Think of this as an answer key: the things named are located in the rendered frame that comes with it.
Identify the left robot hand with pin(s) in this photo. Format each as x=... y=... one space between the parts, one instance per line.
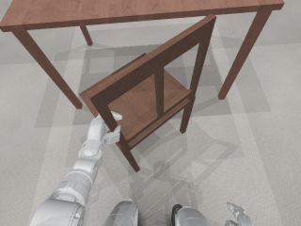
x=97 y=129

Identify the right robot thigh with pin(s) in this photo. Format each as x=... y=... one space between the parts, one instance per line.
x=190 y=217

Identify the right robot hand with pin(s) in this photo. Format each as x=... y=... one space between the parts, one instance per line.
x=240 y=214

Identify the table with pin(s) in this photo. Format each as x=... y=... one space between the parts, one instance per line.
x=25 y=15

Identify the right robot foot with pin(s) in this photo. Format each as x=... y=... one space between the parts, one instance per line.
x=175 y=210

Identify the left robot forearm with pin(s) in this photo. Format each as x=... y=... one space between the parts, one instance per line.
x=81 y=177

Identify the robot left upper arm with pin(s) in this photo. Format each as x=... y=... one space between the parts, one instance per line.
x=54 y=212

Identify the chair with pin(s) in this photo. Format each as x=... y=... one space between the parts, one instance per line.
x=145 y=94

